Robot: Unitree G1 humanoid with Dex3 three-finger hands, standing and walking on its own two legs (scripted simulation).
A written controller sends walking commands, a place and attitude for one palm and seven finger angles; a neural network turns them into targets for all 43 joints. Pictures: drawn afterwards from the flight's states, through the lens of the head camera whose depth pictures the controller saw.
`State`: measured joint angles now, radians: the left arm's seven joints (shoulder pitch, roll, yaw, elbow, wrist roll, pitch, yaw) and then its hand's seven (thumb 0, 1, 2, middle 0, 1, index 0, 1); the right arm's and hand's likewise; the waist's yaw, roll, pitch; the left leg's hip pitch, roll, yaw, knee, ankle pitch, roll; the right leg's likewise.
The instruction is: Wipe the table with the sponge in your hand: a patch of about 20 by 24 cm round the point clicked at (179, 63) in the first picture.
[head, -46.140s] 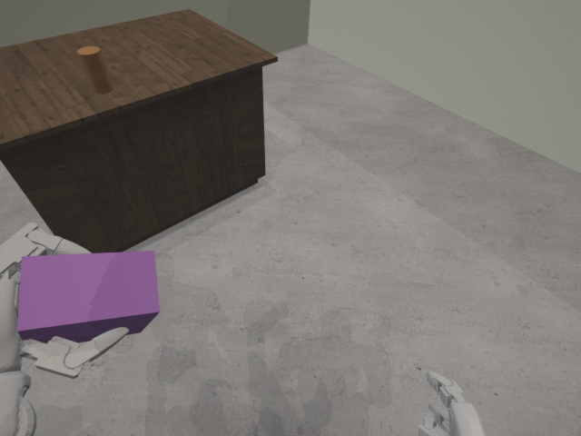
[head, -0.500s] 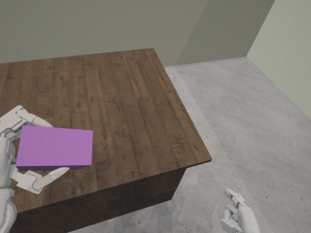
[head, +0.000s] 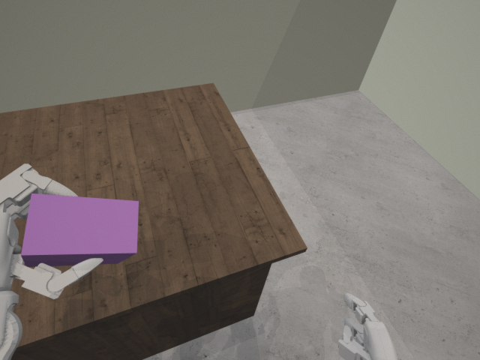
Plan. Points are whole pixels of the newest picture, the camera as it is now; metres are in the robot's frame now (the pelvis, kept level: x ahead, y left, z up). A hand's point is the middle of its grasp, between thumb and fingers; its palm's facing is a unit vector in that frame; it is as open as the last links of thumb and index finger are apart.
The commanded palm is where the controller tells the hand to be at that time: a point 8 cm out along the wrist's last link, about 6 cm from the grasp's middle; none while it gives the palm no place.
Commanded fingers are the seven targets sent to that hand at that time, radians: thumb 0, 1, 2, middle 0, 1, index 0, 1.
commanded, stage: shuffle to correct the standing spot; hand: left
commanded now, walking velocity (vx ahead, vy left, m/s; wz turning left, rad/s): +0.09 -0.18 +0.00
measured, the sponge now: (96, 234) +0.23 +0.21 +0.14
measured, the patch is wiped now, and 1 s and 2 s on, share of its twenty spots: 0.00 0.00 0.00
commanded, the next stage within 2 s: come to a stop and stand still in 0.42 s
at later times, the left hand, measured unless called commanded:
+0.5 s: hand (118, 220) +0.25 +0.18 +0.16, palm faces +0.31 -0.87 -0.37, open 10.3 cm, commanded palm +0.19 +0.23 +0.17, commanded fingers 0.00 0.10 1.30 -1.20 -1.60 -1.20 -1.60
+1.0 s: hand (78, 226) +0.24 +0.23 +0.15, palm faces +0.28 -0.86 -0.43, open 10.3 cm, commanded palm +0.18 +0.28 +0.17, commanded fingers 0.00 0.10 1.30 -1.20 -1.60 -1.20 -1.60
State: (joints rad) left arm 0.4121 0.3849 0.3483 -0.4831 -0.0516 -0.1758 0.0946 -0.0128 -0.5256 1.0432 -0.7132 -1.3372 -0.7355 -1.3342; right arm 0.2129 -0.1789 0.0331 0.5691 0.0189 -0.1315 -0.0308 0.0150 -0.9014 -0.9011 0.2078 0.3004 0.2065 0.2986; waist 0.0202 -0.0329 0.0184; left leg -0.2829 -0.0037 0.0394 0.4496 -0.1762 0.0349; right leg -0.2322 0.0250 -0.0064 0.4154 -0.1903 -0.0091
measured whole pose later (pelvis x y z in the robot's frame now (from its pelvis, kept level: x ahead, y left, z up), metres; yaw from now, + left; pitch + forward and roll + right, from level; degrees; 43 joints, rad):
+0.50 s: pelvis +0.03 -0.05 -0.01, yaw +0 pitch +0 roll -1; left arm 0.48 0.40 0.35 -0.52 -0.12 -0.09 0.08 -0.01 -0.53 1.04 -0.71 -1.34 -0.73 -1.34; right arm 0.20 -0.22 0.00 0.56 0.05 -0.04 -0.05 0.01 -0.90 -0.90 0.21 0.30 0.20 0.30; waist -0.01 0.02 0.00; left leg -0.29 0.08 0.00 0.55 -0.27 -0.03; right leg -0.20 0.12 -0.04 0.44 -0.25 -0.09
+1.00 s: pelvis +0.01 +0.00 +0.00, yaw -2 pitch +0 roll -1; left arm 0.43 0.37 0.34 -0.44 -0.06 -0.17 0.05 -0.01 -0.52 1.04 -0.71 -1.35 -0.73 -1.34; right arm 0.19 -0.23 -0.02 0.57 0.04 -0.10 0.01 0.01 -0.90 -0.90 0.21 0.30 0.20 0.30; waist 0.02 0.02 0.07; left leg -0.26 0.01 0.10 0.46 -0.20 0.04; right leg -0.23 0.03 0.03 0.44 -0.21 0.00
